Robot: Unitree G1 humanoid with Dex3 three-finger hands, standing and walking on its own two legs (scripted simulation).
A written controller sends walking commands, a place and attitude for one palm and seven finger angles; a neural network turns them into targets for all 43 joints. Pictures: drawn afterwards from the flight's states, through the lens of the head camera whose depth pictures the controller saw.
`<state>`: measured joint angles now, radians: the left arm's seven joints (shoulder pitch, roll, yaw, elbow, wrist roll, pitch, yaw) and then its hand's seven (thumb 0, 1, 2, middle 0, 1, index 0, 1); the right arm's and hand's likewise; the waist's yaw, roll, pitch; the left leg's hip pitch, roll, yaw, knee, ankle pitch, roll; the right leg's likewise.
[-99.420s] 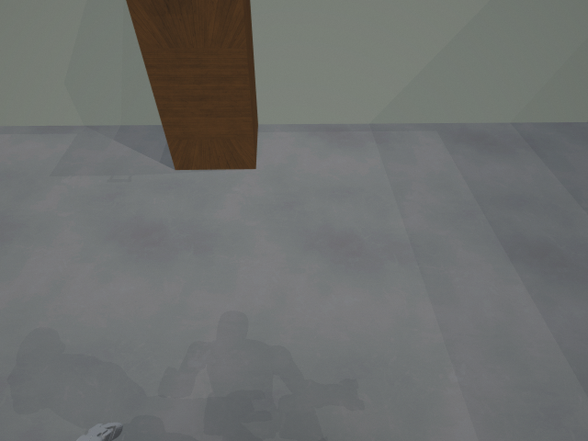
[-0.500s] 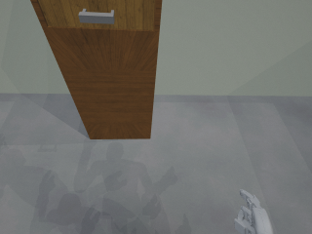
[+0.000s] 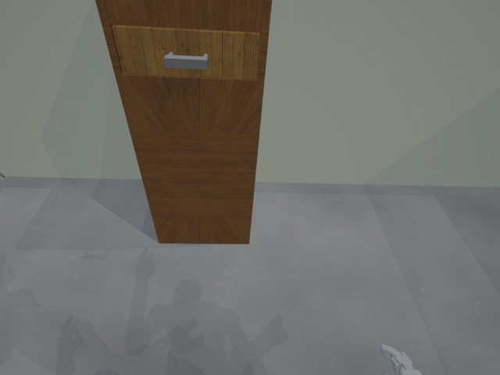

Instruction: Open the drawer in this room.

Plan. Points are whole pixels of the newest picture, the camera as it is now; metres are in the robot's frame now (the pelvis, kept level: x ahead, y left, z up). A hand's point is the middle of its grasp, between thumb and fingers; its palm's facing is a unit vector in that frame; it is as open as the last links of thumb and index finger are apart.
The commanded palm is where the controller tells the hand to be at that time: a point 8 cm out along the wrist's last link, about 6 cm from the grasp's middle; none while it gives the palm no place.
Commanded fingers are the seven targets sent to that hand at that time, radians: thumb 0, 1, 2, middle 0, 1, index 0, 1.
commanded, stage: stop stepping back and stand still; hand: left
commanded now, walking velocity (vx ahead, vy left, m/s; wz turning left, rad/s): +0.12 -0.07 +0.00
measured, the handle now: (187, 59) +0.86 +0.20 +0.15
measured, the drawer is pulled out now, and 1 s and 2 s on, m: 0.00 0.00 0.00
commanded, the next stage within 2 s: let the arm hang, fingers relaxed in 0.22 s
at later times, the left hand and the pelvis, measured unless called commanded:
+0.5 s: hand (146, 328) +0.22 +0.18 -0.05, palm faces +0.02 -0.95 -0.32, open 7.4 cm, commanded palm none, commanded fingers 0.00 0.90 0.90 -0.20 -0.30 -0.20 -0.30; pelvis +0.01 -0.01 -0.01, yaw +0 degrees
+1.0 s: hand out of the picture +0.01 +0.21 -0.14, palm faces +0.00 -0.94 -0.33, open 7.3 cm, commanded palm none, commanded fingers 0.00 0.90 0.90 -0.20 -0.30 -0.20 -0.30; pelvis +0.01 -0.01 +0.01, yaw +0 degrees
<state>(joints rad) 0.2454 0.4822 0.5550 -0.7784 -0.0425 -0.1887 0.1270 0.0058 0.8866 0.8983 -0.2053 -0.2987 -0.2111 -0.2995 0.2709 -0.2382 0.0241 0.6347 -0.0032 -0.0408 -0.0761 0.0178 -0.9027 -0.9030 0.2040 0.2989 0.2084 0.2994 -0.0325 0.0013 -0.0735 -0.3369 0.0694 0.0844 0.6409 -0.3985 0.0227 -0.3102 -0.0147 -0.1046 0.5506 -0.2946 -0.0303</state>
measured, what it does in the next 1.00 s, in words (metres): steps on the spot: right foot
